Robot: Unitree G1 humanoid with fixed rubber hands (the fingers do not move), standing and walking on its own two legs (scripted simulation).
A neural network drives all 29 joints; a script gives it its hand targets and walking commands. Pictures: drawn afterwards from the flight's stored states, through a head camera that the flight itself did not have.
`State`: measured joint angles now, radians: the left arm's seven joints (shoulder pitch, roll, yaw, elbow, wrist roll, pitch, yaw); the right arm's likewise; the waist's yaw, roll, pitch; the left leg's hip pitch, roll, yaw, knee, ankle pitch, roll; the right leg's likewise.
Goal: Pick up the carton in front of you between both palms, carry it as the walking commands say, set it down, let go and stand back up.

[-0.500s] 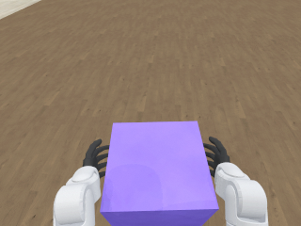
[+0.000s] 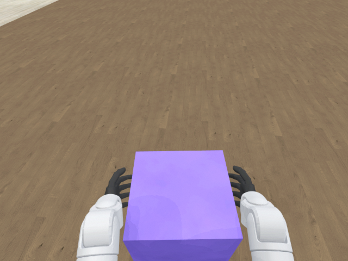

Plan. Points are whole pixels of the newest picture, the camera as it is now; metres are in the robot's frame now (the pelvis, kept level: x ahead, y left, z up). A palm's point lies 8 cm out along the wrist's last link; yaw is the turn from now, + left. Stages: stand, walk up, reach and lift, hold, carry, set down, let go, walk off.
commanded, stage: carry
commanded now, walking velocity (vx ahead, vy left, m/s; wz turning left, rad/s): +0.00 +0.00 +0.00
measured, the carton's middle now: (180, 213) +0.27 +0.00 -0.03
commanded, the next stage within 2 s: hold in 1.20 s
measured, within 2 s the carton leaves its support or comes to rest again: neither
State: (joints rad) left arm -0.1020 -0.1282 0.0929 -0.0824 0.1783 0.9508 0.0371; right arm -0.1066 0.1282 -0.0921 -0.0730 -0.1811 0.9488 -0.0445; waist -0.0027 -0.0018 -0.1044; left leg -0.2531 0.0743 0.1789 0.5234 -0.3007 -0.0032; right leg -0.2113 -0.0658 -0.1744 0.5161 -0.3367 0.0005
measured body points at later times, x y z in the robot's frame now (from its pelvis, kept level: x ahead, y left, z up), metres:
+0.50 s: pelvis -0.03 +0.00 +0.00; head -0.04 +0.00 +0.45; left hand +0.27 +0.15 +0.03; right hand +0.27 -0.15 +0.03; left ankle -0.02 +0.11 -0.73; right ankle -0.04 -0.11 -0.73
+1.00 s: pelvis -0.04 -0.01 +0.00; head -0.06 -0.01 +0.45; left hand +0.26 +0.14 +0.03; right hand +0.26 -0.16 +0.03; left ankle -0.02 +0.11 -0.73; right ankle -0.04 -0.11 -0.74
